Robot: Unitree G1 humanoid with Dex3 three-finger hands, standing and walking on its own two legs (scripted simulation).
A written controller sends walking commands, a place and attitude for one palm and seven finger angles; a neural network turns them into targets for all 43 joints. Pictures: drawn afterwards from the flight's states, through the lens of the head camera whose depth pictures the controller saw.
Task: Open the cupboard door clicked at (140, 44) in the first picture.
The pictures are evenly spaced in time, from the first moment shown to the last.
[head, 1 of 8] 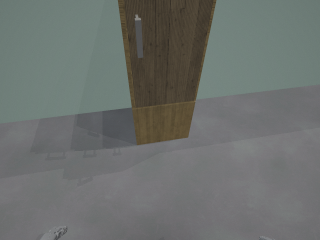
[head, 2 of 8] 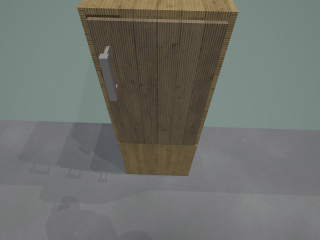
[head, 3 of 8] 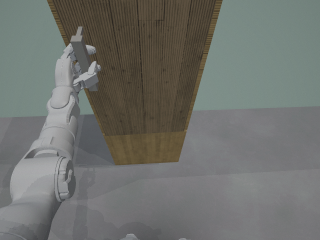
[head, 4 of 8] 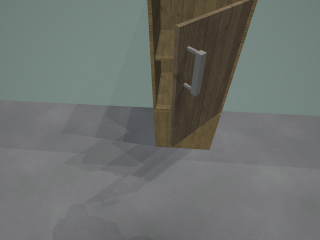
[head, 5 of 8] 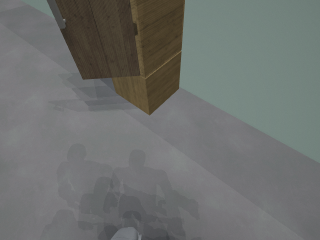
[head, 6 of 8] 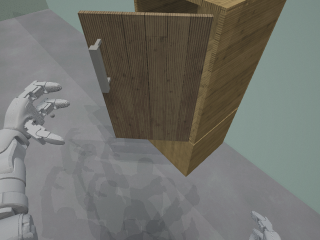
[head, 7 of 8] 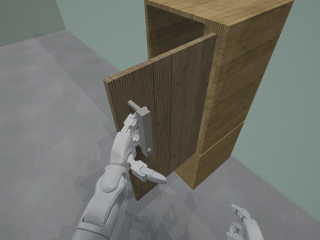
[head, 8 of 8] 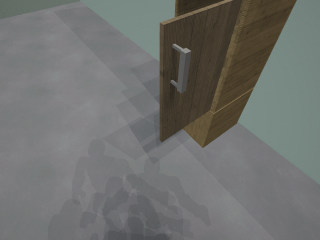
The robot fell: no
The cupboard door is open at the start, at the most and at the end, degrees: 0 92 92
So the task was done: yes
